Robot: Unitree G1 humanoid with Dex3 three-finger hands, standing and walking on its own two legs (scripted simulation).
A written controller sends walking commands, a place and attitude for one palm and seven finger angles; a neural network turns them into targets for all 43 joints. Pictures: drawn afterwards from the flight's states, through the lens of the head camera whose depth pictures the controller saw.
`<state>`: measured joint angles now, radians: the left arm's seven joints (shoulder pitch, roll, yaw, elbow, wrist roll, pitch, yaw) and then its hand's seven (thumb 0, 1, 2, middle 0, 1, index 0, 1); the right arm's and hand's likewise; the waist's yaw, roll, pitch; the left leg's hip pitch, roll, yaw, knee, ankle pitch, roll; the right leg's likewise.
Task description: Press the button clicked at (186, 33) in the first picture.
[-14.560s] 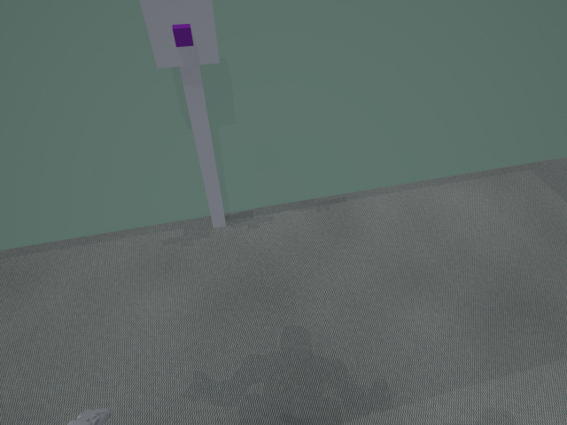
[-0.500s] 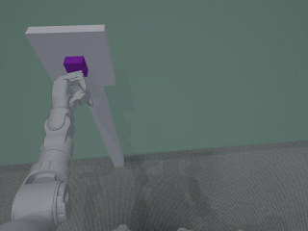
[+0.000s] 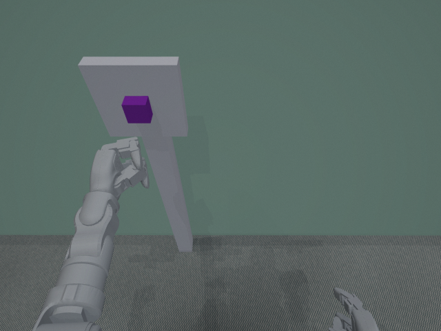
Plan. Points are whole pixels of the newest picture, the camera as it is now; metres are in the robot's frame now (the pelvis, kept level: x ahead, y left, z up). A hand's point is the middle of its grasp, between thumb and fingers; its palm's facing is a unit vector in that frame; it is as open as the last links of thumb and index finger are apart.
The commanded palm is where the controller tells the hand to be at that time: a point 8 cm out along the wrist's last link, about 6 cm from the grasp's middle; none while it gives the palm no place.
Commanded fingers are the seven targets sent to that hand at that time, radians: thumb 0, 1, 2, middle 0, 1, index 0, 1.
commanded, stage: draw the hand back to the body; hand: left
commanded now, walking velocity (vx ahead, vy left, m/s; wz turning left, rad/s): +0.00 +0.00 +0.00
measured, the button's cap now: (138, 108) +0.51 +0.20 +0.13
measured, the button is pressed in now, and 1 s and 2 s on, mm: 0 0 0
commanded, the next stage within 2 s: step back with the hand held close in 1.46 s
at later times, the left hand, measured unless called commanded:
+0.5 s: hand (105, 197) +0.29 +0.19 +0.14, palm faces +0.06 -1.00 -0.03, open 3.1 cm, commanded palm +0.25 +0.24 +0.14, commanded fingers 0.00 0.90 0.90 -1.30 -1.50 -1.30 -1.50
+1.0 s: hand (38, 232) +0.21 +0.24 +0.17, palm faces +0.36 -0.87 -0.33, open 3.1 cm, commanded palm +0.16 +0.28 +0.19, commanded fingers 0.00 0.90 0.90 -1.30 -1.50 -1.30 -1.50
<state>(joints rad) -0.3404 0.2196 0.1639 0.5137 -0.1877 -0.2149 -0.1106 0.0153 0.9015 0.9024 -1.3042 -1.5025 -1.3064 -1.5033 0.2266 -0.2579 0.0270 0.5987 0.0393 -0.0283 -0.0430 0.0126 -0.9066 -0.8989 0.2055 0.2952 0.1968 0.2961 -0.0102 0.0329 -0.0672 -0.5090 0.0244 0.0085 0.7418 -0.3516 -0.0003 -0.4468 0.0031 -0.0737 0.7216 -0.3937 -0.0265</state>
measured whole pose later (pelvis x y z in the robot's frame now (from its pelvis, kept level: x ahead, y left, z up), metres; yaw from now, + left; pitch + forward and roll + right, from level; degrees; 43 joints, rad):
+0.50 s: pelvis -0.01 +0.00 +0.01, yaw +0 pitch +1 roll +0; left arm 0.01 0.25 0.21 0.07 -0.26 -0.04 -0.17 0.02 0.90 0.90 -1.30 -1.50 -1.31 -1.50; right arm 0.22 -0.26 0.05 0.58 0.06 -0.08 -0.08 0.02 -0.91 -0.90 0.21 0.30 0.20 0.30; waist 0.02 0.05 -0.05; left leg -0.33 0.02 0.02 0.62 -0.30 0.00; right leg -0.28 0.01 -0.06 0.60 -0.34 -0.03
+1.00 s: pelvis +0.01 +0.01 +0.03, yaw -1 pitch -5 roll +0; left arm 0.41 0.30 0.22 -0.35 -0.06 -0.07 0.10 0.01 0.90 0.90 -1.31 -1.50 -1.31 -1.50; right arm 0.17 -0.22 0.05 0.62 -0.01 -0.05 -0.08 0.02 -0.90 -0.90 0.21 0.30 0.20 0.30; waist 0.06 0.06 0.03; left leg -0.09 0.01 0.03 0.39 -0.22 0.01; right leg -0.03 0.00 -0.05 0.36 -0.24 -0.01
